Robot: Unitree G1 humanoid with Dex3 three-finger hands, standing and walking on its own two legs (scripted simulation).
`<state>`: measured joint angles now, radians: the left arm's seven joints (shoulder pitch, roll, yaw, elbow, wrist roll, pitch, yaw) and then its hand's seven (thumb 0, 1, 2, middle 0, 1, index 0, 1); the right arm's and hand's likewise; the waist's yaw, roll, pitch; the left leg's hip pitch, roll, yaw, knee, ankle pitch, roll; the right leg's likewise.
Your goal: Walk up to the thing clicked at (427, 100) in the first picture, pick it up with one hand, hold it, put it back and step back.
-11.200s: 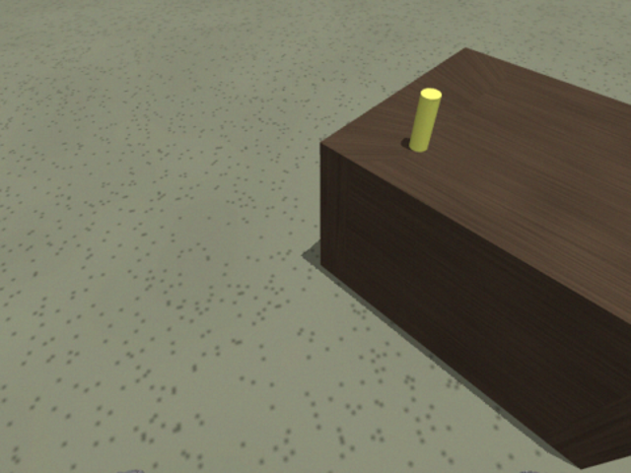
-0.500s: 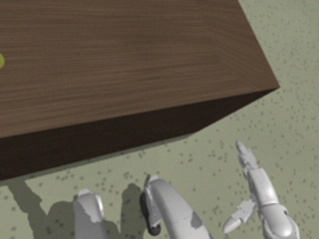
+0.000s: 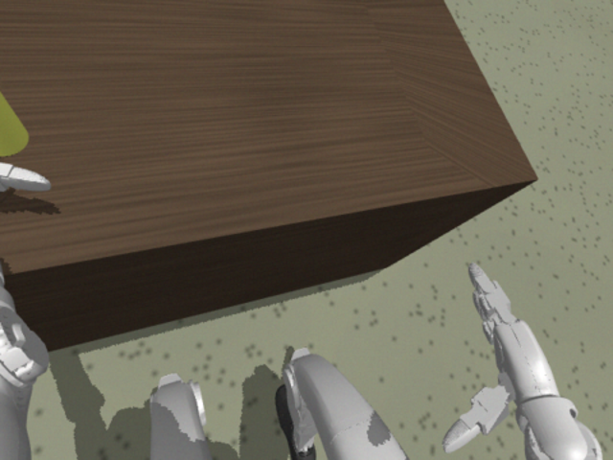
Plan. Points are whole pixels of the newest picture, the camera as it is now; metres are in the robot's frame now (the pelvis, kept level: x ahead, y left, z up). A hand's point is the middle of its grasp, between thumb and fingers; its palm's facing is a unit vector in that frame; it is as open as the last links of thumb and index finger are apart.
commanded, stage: close in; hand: left
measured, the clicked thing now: out of the picture +0.55 +0.27 +0.03
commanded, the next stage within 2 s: rest palm in 0.02 s
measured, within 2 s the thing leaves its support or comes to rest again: leaves its support in 1.38 s
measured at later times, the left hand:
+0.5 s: hand out of the picture +0.54 +0.27 +0.01, palm faces +0.28 -0.96 +0.01, open 17.6 cm
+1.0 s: hand out of the picture +0.55 +0.27 +0.02, palm faces +0.30 -0.95 +0.00, open 11.6 cm
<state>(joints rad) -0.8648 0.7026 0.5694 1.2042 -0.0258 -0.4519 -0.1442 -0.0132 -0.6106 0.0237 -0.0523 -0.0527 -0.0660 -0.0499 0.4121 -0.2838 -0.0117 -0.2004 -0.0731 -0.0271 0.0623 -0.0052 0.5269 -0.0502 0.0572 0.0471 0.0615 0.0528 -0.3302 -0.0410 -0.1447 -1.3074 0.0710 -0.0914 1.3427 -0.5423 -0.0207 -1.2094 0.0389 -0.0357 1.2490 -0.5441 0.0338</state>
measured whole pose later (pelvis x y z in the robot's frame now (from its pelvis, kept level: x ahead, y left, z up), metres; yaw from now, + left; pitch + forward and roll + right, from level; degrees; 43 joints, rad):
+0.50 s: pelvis +0.00 +0.00 +0.00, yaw +0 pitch +30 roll -6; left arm -0.91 0.72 0.55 1.25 0.00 -0.48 -0.10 -0.01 -0.61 0.01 -0.10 -0.03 -0.09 -0.03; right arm 0.38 -0.28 -0.01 -0.17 -0.07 0.02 0.07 -0.01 0.51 -0.06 0.06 0.05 0.06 0.05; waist -0.32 -0.04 -0.15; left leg -1.33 0.07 -0.08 1.35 -0.55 -0.02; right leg -1.23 0.04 -0.03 1.26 -0.55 0.04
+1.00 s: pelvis +0.00 +0.01 +0.00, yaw -1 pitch +30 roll -6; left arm -0.95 0.77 0.58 1.29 0.02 -0.45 -0.07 -0.01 -0.44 0.43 -0.82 -0.69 -0.85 -0.67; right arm 0.38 -0.28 -0.01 -0.21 -0.07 0.05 0.07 -0.01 0.51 -0.05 0.06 0.05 0.06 0.05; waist -0.34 -0.02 -0.14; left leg -1.32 0.08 -0.07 1.34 -0.54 -0.01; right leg -1.23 0.04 -0.01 1.24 -0.53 0.05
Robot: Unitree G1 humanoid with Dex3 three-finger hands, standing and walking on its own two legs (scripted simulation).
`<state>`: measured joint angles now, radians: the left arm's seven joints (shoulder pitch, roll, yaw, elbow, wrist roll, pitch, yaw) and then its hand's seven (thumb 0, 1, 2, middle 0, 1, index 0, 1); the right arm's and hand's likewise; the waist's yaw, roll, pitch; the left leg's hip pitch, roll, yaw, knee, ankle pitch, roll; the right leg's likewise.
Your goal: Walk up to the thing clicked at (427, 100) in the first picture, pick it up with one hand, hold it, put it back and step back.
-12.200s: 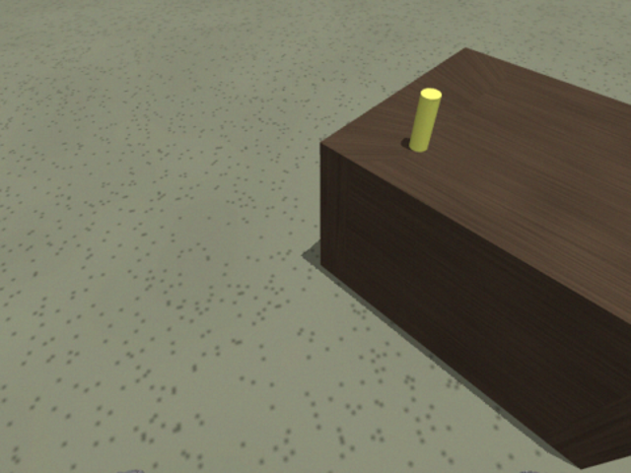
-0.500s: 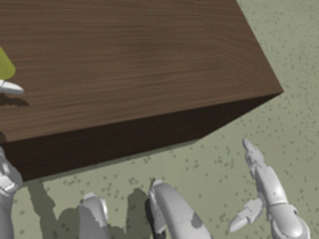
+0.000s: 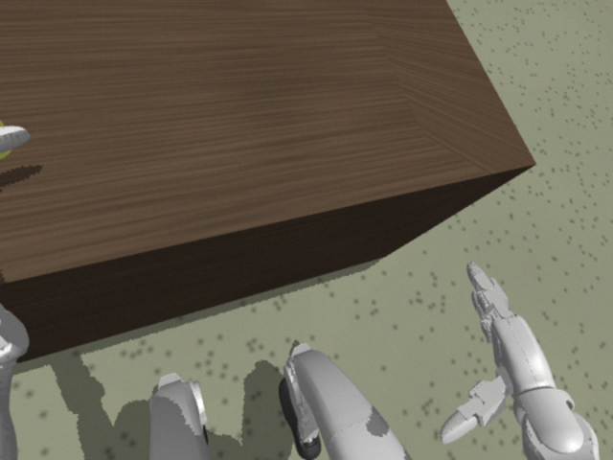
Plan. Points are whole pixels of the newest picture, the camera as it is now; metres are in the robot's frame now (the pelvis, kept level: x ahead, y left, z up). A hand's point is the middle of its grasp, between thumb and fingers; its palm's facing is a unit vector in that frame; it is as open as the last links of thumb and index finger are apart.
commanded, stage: close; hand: left
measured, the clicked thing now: out of the picture +0.54 +0.27 +0.03
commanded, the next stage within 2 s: settle in 0.06 s
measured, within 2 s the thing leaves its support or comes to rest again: leaves its support in 0.38 s
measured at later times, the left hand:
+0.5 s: hand out of the picture +0.54 +0.26 +0.05, palm faces +0.30 -0.95 -0.01, open 6.8 cm
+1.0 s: hand out of the picture +0.54 +0.26 +0.07, palm faces +0.30 -0.95 +0.00, open 6.8 cm
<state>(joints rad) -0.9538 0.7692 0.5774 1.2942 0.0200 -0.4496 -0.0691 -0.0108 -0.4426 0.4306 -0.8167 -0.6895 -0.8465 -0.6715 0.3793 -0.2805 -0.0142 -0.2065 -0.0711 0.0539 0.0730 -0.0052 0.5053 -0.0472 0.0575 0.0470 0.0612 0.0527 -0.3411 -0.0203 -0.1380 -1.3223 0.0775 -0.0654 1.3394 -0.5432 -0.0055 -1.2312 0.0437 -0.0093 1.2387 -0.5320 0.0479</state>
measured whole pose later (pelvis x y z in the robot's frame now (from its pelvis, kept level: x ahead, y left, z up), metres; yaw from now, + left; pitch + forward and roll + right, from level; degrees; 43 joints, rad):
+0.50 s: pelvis +0.01 +0.00 +0.01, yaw +1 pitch +28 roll -6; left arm -0.89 0.67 0.54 1.18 0.02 -0.41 -0.05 0.00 -0.06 1.19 -0.87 -1.15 -0.93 -1.16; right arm 0.36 -0.25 0.00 -0.12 -0.07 0.06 0.07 -0.01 0.53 -0.06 0.06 0.05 0.06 0.05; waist -0.32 -0.02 -0.15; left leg -1.23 0.07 -0.07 1.29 -0.54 -0.01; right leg -1.14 0.04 -0.02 1.19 -0.53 0.04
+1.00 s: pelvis +0.01 -0.01 +0.03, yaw +1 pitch +26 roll -5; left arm -0.89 0.65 0.52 1.17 0.01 -0.38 -0.04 0.00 -0.08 1.22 -0.89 -1.13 -0.95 -1.14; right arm 0.37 -0.25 -0.01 -0.08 -0.06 0.06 0.06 -0.01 0.54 -0.05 0.06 0.05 0.06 0.05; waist -0.29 -0.02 -0.14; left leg -1.15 0.07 -0.06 1.22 -0.52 -0.02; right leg -1.07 0.04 -0.01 1.13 -0.51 0.04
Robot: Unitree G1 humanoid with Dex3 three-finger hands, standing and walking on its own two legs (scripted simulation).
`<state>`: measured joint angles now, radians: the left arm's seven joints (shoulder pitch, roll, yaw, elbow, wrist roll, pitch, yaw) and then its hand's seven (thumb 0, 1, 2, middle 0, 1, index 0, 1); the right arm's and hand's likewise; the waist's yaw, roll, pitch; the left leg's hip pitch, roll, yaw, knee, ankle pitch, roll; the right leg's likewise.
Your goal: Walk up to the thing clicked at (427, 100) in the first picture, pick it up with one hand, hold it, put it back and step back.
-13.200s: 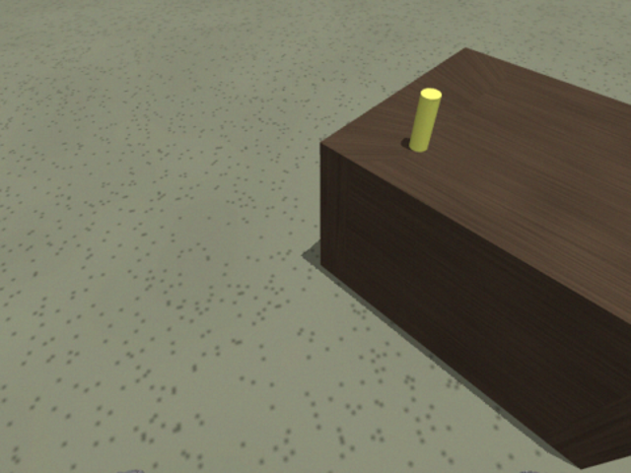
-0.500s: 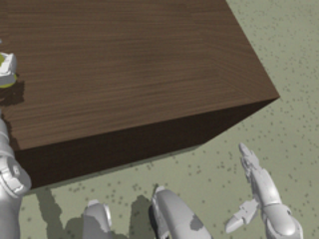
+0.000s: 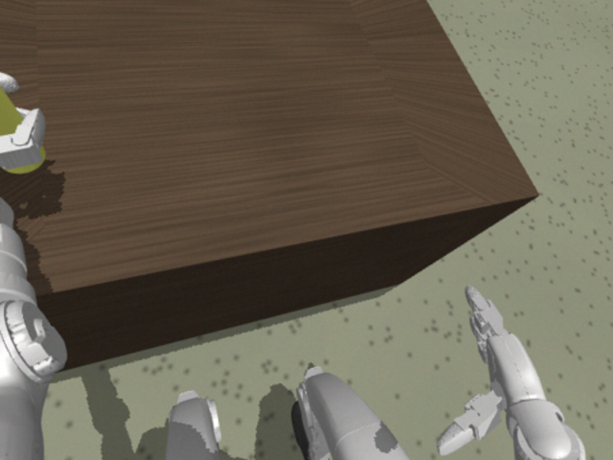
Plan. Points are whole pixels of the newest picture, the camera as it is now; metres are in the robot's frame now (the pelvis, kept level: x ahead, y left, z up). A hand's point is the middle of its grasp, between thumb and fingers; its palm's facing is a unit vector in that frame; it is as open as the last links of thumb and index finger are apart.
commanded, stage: settle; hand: left
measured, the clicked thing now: out of the picture +0.53 +0.26 +0.06
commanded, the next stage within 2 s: lift in 0.08 s
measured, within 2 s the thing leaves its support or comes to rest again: neither
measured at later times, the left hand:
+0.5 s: hand out of the picture +0.52 +0.25 +0.08, palm faces +0.27 -0.96 -0.01, open 6.8 cm
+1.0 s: hand out of the picture +0.44 +0.22 +0.15, palm faces +0.26 -0.97 +0.00, open 6.8 cm
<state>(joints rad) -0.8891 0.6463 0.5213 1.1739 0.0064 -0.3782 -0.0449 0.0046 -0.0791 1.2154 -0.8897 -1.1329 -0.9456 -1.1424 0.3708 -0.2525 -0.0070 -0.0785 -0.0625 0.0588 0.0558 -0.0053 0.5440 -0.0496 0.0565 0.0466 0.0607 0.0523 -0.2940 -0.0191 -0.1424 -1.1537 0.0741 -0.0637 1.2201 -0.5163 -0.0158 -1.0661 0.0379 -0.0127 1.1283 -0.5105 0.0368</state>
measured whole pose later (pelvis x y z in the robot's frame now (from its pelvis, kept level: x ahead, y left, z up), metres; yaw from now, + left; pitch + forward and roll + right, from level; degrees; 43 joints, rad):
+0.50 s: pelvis +0.01 +0.00 +0.02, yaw +0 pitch +24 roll -4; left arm -0.82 0.56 0.48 1.07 -0.04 -0.32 -0.05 0.00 -0.07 1.21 -0.89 -1.14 -0.94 -1.15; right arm 0.36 -0.25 -0.04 0.01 -0.04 0.06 0.03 -0.01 0.55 -0.05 0.06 0.05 0.06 0.05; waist -0.23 0.00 -0.15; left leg -1.05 0.07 -0.05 1.14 -0.50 -0.01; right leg -0.97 0.03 0.00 1.06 -0.50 0.04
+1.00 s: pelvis +0.02 +0.00 +0.05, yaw +1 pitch +14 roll -2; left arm -0.49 0.30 0.31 0.61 -0.13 -0.13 0.01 0.01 -0.06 1.19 -0.89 -1.13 -0.94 -1.14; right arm 0.39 -0.23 -0.10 0.17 0.01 0.06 -0.01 -0.01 0.56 -0.04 0.05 0.05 0.06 0.05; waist -0.07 0.01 -0.15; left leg -0.73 0.05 -0.01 0.95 -0.46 -0.01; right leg -0.67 0.01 0.03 0.89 -0.46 0.04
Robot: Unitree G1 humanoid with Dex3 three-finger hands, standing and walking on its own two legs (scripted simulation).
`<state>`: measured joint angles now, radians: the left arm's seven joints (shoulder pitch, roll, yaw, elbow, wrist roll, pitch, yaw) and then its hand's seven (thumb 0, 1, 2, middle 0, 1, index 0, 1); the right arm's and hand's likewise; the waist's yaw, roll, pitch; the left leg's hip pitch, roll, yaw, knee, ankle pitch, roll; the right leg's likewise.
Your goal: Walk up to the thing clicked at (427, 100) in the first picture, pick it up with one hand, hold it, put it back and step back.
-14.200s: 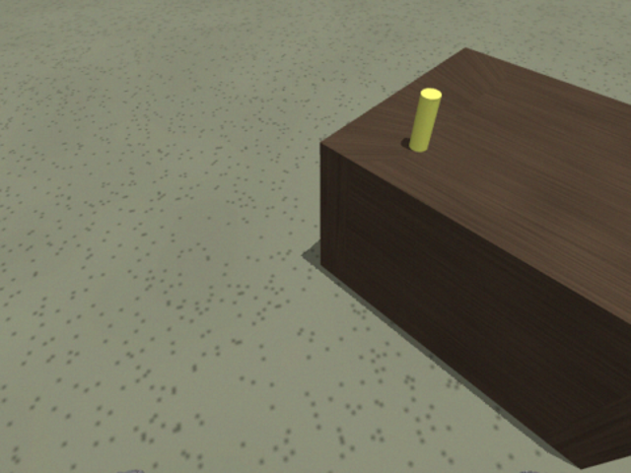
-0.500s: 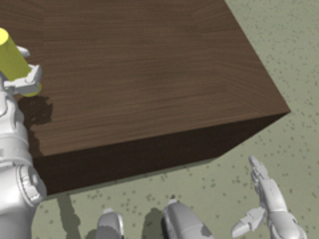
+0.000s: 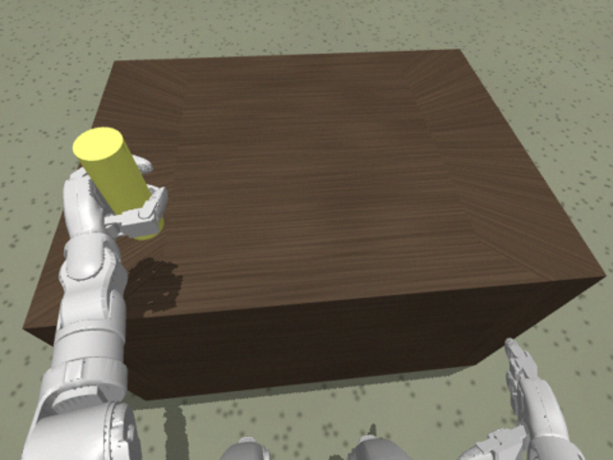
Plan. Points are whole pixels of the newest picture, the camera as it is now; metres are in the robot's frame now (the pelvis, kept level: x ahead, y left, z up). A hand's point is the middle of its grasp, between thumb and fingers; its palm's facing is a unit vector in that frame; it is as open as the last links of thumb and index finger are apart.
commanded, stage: lift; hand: left
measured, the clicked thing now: (125, 190) +0.42 +0.22 +0.11
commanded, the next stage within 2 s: hold in 0.70 s
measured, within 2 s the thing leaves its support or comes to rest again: neither
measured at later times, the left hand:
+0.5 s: hand (140, 222) +0.36 +0.18 +0.13, palm faces +0.23 -0.97 +0.01, open 6.8 cm
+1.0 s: hand (137, 231) +0.33 +0.18 +0.15, palm faces +0.23 -0.97 +0.01, open 6.7 cm
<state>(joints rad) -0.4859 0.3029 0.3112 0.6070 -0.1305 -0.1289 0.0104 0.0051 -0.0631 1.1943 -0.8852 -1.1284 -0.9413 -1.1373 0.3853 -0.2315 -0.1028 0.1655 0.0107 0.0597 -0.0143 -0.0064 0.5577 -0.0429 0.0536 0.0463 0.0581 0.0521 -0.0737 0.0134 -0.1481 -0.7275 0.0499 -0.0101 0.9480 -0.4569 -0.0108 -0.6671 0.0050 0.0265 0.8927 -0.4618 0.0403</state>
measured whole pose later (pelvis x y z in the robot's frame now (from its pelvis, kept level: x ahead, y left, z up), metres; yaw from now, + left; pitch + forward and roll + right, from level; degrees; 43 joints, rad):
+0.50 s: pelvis -0.01 -0.01 +0.02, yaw +1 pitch +6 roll -1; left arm -0.27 0.21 0.23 0.29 -0.17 0.01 0.04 0.00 -0.06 1.19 -0.89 -1.13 -0.94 -1.13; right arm 0.34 -0.21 -0.10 0.37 0.03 0.01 -0.06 -0.01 0.55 -0.04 0.05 0.05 0.06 0.05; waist -0.02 0.02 -0.10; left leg -0.53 0.04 0.00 0.81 -0.39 -0.02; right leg -0.49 -0.01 0.03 0.79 -0.41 0.03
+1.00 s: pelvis +0.00 -0.01 +0.03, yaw +1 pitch +3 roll +0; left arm -0.15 0.18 0.20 0.08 -0.17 0.12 0.05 0.01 -0.06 1.19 -0.89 -1.12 -0.94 -1.13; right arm 0.30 -0.20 -0.09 0.47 0.04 -0.06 -0.07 -0.01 0.53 -0.05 0.05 0.05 0.06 0.05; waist -0.01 0.03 -0.08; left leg -0.43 0.03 -0.01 0.74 -0.37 -0.02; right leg -0.38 -0.01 0.02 0.73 -0.40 0.03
